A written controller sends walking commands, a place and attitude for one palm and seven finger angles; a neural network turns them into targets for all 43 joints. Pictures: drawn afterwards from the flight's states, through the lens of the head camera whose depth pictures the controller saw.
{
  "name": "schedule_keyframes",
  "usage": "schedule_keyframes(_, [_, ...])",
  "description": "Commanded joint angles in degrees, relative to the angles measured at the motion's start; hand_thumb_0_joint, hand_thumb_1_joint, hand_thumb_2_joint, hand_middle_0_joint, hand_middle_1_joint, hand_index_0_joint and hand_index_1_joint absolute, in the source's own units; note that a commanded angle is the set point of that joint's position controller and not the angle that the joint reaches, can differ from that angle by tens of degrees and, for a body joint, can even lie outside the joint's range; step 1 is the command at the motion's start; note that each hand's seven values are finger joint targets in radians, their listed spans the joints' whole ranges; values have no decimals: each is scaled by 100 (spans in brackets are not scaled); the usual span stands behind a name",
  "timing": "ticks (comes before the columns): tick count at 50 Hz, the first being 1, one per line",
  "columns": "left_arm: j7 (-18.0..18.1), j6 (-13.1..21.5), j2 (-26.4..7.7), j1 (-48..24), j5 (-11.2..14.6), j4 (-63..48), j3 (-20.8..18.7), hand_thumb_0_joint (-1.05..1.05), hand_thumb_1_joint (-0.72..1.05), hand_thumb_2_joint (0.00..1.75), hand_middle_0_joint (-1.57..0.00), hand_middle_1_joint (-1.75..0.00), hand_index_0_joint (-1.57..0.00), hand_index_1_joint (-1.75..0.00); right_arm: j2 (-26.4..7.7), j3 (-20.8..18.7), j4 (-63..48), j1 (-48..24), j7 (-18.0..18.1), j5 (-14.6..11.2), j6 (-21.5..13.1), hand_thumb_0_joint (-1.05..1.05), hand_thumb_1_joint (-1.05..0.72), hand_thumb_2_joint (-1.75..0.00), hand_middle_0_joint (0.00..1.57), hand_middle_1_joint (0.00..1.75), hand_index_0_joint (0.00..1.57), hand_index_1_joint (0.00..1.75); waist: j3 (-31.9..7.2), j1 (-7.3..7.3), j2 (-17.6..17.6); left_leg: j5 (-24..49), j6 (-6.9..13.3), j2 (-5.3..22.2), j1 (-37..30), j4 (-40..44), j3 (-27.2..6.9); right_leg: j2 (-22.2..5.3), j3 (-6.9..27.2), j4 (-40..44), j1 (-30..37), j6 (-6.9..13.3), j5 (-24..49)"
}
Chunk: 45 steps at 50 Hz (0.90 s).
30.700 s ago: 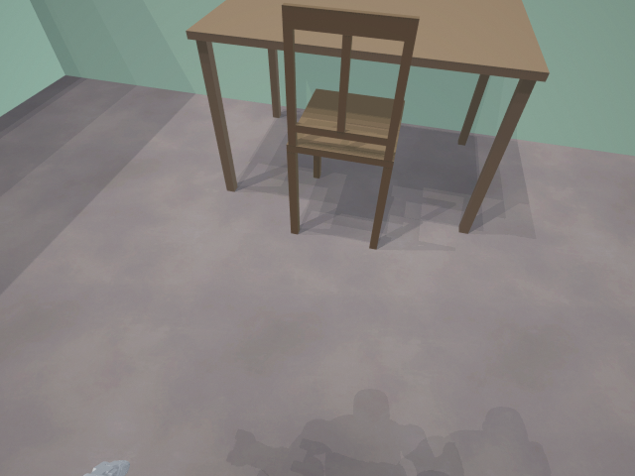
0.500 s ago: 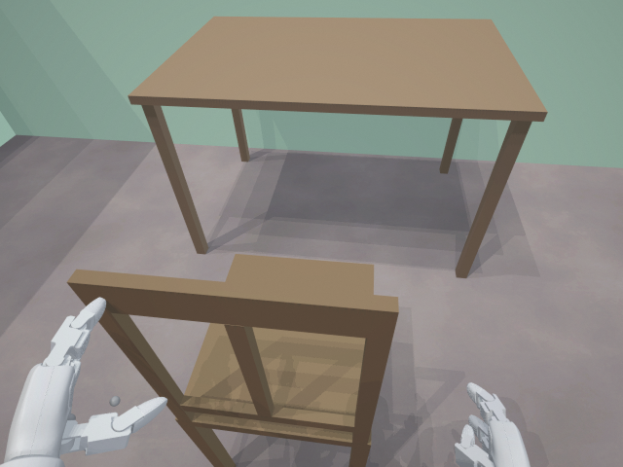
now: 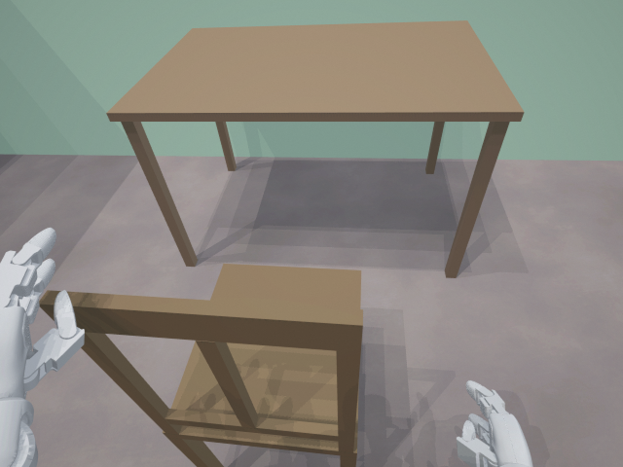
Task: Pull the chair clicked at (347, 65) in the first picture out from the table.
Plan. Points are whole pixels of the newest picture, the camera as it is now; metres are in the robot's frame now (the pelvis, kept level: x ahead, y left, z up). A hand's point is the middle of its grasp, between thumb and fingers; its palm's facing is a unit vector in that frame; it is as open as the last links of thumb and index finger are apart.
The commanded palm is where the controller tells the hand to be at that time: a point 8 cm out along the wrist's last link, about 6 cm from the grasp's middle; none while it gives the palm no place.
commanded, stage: draw the hand back to the body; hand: left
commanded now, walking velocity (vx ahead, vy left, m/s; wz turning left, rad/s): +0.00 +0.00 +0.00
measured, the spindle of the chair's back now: (233, 386) +0.25 +0.16 -0.07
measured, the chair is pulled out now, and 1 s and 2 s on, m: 0.60 0.60 0.60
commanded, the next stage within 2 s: step back with the hand held close in 0.14 s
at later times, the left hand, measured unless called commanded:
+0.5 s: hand (62, 340) +0.18 +0.27 +0.16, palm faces +0.36 -0.77 -0.53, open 7.4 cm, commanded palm +0.12 +0.31 +0.18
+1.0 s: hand out of the picture +0.11 +0.29 +0.16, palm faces +0.43 -0.77 -0.47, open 7.4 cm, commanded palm +0.05 +0.33 +0.18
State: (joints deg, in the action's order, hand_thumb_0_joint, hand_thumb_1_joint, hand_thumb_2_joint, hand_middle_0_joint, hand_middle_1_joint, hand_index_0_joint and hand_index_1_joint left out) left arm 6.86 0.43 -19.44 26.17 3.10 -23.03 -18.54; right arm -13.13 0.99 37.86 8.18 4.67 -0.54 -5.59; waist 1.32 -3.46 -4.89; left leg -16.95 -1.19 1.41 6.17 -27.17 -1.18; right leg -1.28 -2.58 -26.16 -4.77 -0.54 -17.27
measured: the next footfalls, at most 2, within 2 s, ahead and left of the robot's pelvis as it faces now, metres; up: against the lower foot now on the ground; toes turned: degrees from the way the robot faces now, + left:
right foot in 1.64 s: -0.16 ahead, -0.13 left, +0.00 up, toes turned -2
left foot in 1.80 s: -0.10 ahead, +0.12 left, +0.00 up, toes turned -3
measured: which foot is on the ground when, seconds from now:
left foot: down 0.00-1.00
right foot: down 0.00-1.00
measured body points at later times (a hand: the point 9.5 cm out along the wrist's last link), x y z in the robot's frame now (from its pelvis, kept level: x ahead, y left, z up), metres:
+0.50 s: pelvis -0.02 +0.02 +0.00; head -0.01 -0.01 +0.45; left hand +0.16 +0.31 +0.19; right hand +0.16 -0.22 -0.09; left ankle -0.02 +0.13 -0.74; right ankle -0.03 -0.12 -0.74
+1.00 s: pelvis -0.09 +0.03 -0.01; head -0.08 +0.04 +0.44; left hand +0.08 +0.33 +0.18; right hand +0.08 -0.21 -0.09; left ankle -0.02 +0.13 -0.74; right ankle -0.03 -0.12 -0.74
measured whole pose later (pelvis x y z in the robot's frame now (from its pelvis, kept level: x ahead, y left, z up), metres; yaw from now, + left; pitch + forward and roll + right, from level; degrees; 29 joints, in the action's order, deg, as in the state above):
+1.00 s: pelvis -0.09 +0.03 -0.01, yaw +0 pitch +0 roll -2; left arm 9.9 8.6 -23.5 31.3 1.6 -29.7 -22.8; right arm -12.6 0.6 35.1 11.8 6.6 -0.6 -5.5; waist 1.5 -1.3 -1.2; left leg -11.3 1.1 1.1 21.7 -33.4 -0.7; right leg -1.6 -1.8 -28.7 -18.6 -1.8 -11.2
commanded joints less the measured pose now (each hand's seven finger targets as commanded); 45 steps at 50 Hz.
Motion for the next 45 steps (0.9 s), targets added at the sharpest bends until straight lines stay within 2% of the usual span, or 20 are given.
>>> schedule_keyframes(1, [164,417,-1409,-312,-38,-1652,-969,0,90,90,-20,-30,-20,-30,-467,-182,-910,-711,75,8,-321,0,-90,-90,20,30,20,30,-582,-138,-37,1965,244,85,-163,224,26,-236,53,394,78,182,2183])
schedule_keyframes(4, [188,426,-1340,-236,-36,-1540,-927,0,90,90,-20,-30,-20,-30,-498,-217,-877,-672,106,-21,-326,0,-90,-90,20,30,20,30,-574,-96,142,1934,244,113,-261,224,50,-220,17,406,-4,160,2112])
schedule_keyframes(6, [185,412,-1238,-283,-46,-1338,-845,0,90,90,-20,-30,-20,-30,-505,-224,-826,-679,135,-26,-329,0,-90,-90,20,30,20,30,-314,-64,74,1735,243,116,-216,254,55,-209,37,501,-161,165,1865])
schedule_keyframes(9, [181,440,-1149,-240,-35,-1179,-765,0,90,90,-20,-30,-20,-30,-549,-259,-805,-663,143,-24,-328,0,-90,-90,20,30,20,30,-374,-49,299,1573,272,121,-252,264,60,-210,19,534,-187,139,1667])
schedule_keyframes(13, [167,496,-1125,-477,-46,-1360,-630,0,90,90,-20,-30,-20,-30,-596,-246,-813,-666,132,-8,-374,0,-90,-90,20,30,20,30,-460,-40,238,1529,284,99,-266,303,39,-222,26,526,-149,140,1603])
schedule_keyframes(14, [187,789,-2096,-1426,58,-1842,-1532,0,90,90,-20,-30,-20,-30,-694,-279,-1030,-511,128,-111,-245,0,-90,-90,20,30,20,30,113,157,301,1330,346,236,126,103,-137,-499,750,826,-774,179,2083])
schedule_keyframes(15, [163,872,-2101,-1507,13,-1637,-1556,0,90,90,-20,-30,-20,-30,-626,-264,-918,-418,138,-82,-178,0,-90,-90,20,30,20,30,57,209,281,1112,310,236,160,99,-219,-651,762,819,-732,252,2147])
schedule_keyframes(16, [142,864,-1649,-823,8,-1213,-1286,0,90,90,-20,-30,-20,-30,-604,-289,-896,-513,136,-61,-154,0,-90,-90,20,30,20,30,64,208,367,1215,300,248,163,96,-214,-667,763,762,-783,265,2225])
schedule_keyframes(17, [113,835,-1353,-252,-10,-955,-1116,0,90,90,-20,-30,-20,-30,-594,-297,-944,-516,114,-39,-100,0,-90,-90,20,30,20,30,-184,187,450,1454,314,259,97,97,-204,-654,685,657,-661,235,2336])
schedule_keyframes(19, [85,805,-1122,356,-29,-1021,-960,0,90,90,-20,-30,-20,-30,-599,-323,-1053,-565,92,-21,28,0,-90,-90,20,30,20,30,-635,173,347,2219,330,350,-20,145,-192,-613,554,413,-441,179,2641])
schedule_keyframes(20, [100,802,-1192,502,-25,-1110,-1029,0,90,90,-20,-30,-20,-30,-642,-362,-1080,-560,99,-18,69,0,-90,-90,20,30,20,30,-904,168,160,2430,330,376,-89,185,-181,-615,514,330,-318,160,2655])
schedule_keyframes(24, [180,806,-1338,755,-61,-1491,-1147,0,90,90,-20,-30,-20,-30,-558,-366,-1235,-629,136,-34,180,0,-90,-90,20,30,20,30,-1108,149,387,2921,326,513,14,291,-282,-517,349,98,-375,100,2394])
schedule_keyframes(25, [216,818,-1528,734,-64,-1579,-1307,0,90,90,-20,-30,-20,-30,-568,-385,-1208,-660,162,-29,179,0,-90,-90,20,30,20,30,-1166,156,257,2865,348,527,12,359,-324,-494,369,59,-381,96,2273])
schedule_keyframes(32, [293,917,-1488,511,-32,-1672,-1197,0,90,90,-20,-30,-20,-30,-543,-337,-1212,-536,255,-32,56,0,-90,-90,20,30,20,30,-801,169,88,1642,361,587,701,514,-466,-469,463,98,-616,76,1410])
schedule_keyframes(36, [330,968,-1409,374,-65,-1662,-1099,0,90,90,-20,-30,-20,-30,-577,-316,-1181,-428,262,-19,-58,0,-90,-90,20,30,20,30,-598,210,40,233,359,521,1151,599,-498,-467,567,258,-704,113,760])
schedule_keyframes(39, [366,1024,-1432,245,-112,-1710,-1082,0,90,90,-20,-30,-20,-30,-602,-318,-1203,-369,243,-12,-139,0,-90,-90,20,30,20,30,-405,225,286,-608,344,400,1399,444,-504,-526,739,577,-1003,168,17])
schedule_keyframes(40, [389,1041,-1581,230,-118,-1732,-1200,0,90,90,-20,-30,-20,-30,-625,-342,-1160,-384,258,-12,-166,0,-90,-90,20,30,20,30,-421,238,244,-758,355,365,1370,396,-476,-554,827,673,-1085,197,-180])
schedule_keyframes(41, [391,1060,-1441,232,-108,-1714,-1095,0,90,90,-20,-30,-20,-30,-585,-311,-1186,-302,248,-17,-181,0,-90,-90,20,30,20,30,-411,249,351,-834,332,324,1350,281,-463,-609,797,741,-1217,226,-449])
schedule_keyframes(44, [448,1113,-1528,200,-135,-1739,-1179,0,90,90,-20,-30,-20,-30,-606,-321,-1158,-272,242,1,-253,0,-90,-90,20,30,20,30,-392,252,492,-905,297,282,1177,-86,-464,-708,862,865,-1728,306,-921])
schedule_keyframes(45, [459,1103,-1601,270,-117,-1707,-1244,0,90,90,-20,-30,-20,-30,-642,-337,-1110,-282,251,-3,-263,0,-90,-90,20,30,20,30,-396,267,376,-926,301,296,1114,-45,-534,-685,864,845,-1783,334,-899])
